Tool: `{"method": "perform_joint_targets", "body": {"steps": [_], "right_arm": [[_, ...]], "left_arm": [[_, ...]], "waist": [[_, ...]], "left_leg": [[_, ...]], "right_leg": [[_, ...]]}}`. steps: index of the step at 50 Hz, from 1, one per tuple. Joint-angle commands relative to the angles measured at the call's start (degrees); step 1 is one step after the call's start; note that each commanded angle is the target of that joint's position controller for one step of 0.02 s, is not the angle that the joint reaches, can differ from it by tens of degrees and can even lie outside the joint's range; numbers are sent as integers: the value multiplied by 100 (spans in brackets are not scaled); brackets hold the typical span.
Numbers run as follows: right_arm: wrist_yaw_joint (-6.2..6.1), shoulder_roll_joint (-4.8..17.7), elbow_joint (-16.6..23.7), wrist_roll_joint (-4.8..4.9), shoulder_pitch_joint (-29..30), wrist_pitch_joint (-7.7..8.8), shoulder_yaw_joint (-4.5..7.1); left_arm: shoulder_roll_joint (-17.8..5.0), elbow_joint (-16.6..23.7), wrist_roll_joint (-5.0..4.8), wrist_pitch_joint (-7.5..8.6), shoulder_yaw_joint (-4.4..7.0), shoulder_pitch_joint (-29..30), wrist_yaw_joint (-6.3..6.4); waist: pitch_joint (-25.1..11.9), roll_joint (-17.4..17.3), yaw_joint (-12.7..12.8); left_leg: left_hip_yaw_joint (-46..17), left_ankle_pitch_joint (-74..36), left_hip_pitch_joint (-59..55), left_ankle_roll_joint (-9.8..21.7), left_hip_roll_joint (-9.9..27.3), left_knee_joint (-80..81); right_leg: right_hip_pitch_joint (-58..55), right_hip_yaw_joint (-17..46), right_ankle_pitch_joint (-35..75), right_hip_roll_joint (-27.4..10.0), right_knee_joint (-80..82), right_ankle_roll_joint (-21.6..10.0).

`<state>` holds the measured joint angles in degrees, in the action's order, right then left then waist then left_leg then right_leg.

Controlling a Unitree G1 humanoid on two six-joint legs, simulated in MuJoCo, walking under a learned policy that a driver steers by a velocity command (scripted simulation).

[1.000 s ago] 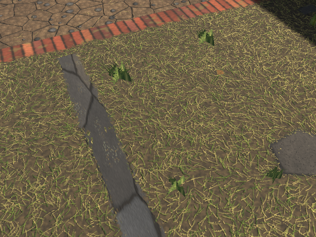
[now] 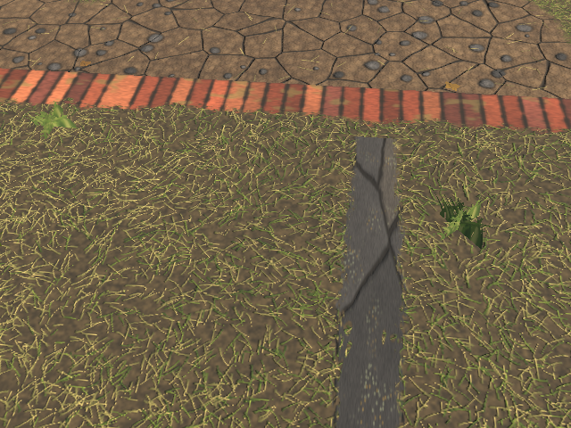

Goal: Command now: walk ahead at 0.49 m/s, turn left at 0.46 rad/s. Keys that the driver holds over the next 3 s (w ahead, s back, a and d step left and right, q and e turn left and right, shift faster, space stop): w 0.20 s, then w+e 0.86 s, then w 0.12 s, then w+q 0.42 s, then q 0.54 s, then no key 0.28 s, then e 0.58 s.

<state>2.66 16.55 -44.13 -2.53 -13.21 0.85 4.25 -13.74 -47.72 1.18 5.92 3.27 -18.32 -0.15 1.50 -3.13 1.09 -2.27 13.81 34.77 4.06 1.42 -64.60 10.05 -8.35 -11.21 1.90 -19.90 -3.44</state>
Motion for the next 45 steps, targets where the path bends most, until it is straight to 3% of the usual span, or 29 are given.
{"method": "perform_joint_targets", "body": {"steps": [1,5,7,10,12,13,14,15,16,17,18,20,21,25,29,34,37,39,40,41,42,43,44,45], "right_arm": [[77,-59,378,-5,56,16,-71],[133,-195,576,24,904,98,-209],[154,-190,679,30,1312,117,-251],[93,-95,740,-1,1532,147,-252],[12,-14,566,-43,1048,219,-208],[-48,116,243,-90,150,300,-140],[-137,511,-37,-212,-900,362,-10],[-232,1120,-84,-247,-1366,366,135],[-279,1027,-95,3,-1411,297,162],[-277,720,-151,62,-934,309,64],[-246,368,-166,81,-586,360,-23],[-254,-5,-219,120,-242,439,-120],[-261,-57,-261,120,-259,486,-136],[-297,62,-498,175,-549,625,-85],[-318,20,-669,142,-757,616,-111],[-396,301,-900,130,-1171,560,-57],[-449,489,-975,106,-1180,464,-19],[-463,693,-966,89,-1104,351,41],[-444,728,-911,104,-1058,307,46],[-398,375,-661,175,-1170,322,-41],[-296,161,-263,200,-1026,391,-54],[-266,434,-112,154,-303,461,-25],[-249,339,-58,213,-151,539,-72],[-270,302,-146,193,-260,562,-75]], "left_arm": [[-406,146,7,147,43,-190,-45],[-488,-33,-27,123,22,-392,-70],[-616,-174,-40,81,33,-664,-42],[-753,-425,-26,-37,41,-1007,0],[-819,-573,-41,-124,28,-1117,20],[-812,-612,-76,-159,7,-1093,24],[-657,-450,-118,-144,-57,-979,13],[90,-130,-269,-122,-237,-1306,-66],[-610,-237,-173,-170,-13,-1038,21],[-625,-118,-166,-169,28,-612,19],[-467,-134,-162,-153,-4,-481,0],[-322,-296,-7,-303,19,-615,-54],[-216,-351,31,-383,22,-687,-100],[-77,-135,63,-512,53,-97,-215],[-21,176,55,-499,-1,764,-278],[-77,540,94,-483,-67,1631,-365],[-194,572,109,-483,-14,1500,-330],[-381,352,105,-450,99,644,-274],[-589,75,148,-396,215,-217,-214],[-1248,-24,203,-389,422,-840,-112],[-1694,94,34,-435,515,-533,-105],[-1562,77,-55,-493,490,-520,-76],[-1270,42,-73,-485,417,-245,-22],[-984,55,-71,-456,343,1,-9]], "waist": [[76,654,-132],[212,703,5],[273,712,138],[322,740,176],[27,825,-81],[-457,680,-492],[-1174,369,-907],[-2017,-1004,-824],[-1994,-373,-941],[-1135,-163,-677],[-623,-53,-480],[-194,-163,-137],[-165,-181,-64],[114,-102,37],[376,-85,-64],[538,-42,-279],[327,-136,-140],[-238,-207,245],[-733,37,636],[-1369,841,785],[-1737,1740,424],[-1281,848,596],[-610,546,400],[-239,134,109]], "left_leg": [[-259,-573,589,-56,195,343],[265,-1344,38,-76,82,1988],[534,-1256,-202,-40,66,2490],[717,-604,-317,137,-27,3012],[838,-177,-1194,311,-331,3440],[838,-437,-2384,446,-455,3843],[-72,-120,-4021,688,412,3848],[-2795,27,-5907,1332,2414,4196],[-3238,-334,-5416,1372,2479,4570],[-2193,-684,-4718,1147,2130,4661],[-1538,-1044,-3960,921,1862,4909],[-674,-1214,-3065,531,1419,5276],[-453,-1358,-2874,492,1359,5384],[272,-1827,-2838,502,1293,5668],[912,-2008,-2865,455,1140,5690],[1340,-2592,-3494,391,1365,5503],[1618,-4645,-4016,282,1432,4634],[1726,-5610,-4043,233,1416,3078],[1801,-4837,-3452,96,1287,1714],[1828,-2462,-1768,-145,933,-260],[929,1747,229,-431,-390,-1963],[51,1268,894,-369,-40,-1996],[62,682,928,-329,230,-1604],[65,412,556,-321,430,-987]], "right_leg": [[-187,1092,1198,-1626,1210,-713],[-81,385,1706,-1337,1208,-550],[-290,362,1803,-1437,1200,-560],[-1032,423,2569,-1664,828,-578],[-1239,427,4113,-1629,-111,-537],[-960,274,4235,-1432,-1127,-434],[149,202,2733,-1220,-2529,-319],[2436,-13,-1357,-291,-4658,-47],[2833,851,-1828,-181,-5390,-113],[2988,1084,-1326,-454,-5338,-173],[2831,1057,-955,-624,-4995,-163],[2345,1043,-651,-767,-4602,-62],[2191,1022,-555,-740,-4587,-27],[2771,951,168,-802,-4415,55],[2976,762,1037,-776,-3296,77],[2649,235,1001,-604,-2011,-199],[2123,-93,217,-202,-1735,-516],[1105,-204,-352,248,-1534,-794],[-123,5,-255,359,-1086,-987],[-1731,1905,-1065,-967,-816,-1466],[-2676,5133,-758,-2187,217,-2239],[-2466,4687,-443,-2072,471,-2079],[-1741,3883,83,-1981,478,-1893],[-1015,3327,791,-1683,532,-1594]]}}
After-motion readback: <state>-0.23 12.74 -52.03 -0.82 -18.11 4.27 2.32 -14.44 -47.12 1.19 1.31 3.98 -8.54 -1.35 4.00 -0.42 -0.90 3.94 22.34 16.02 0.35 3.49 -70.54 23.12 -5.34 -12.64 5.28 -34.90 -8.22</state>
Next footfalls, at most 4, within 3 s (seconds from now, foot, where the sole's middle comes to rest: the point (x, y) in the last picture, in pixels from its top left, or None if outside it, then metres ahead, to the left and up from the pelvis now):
0.28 left None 0.29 0.13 -0.78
0.80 right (349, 391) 0.57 -0.08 -0.78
1.36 left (335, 266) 0.93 -0.06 -0.78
1.88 right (403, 211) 1.12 -0.28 -0.78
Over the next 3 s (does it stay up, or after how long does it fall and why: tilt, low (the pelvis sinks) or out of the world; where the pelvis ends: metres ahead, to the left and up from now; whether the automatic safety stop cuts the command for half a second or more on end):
stays up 0.96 -0.17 0.00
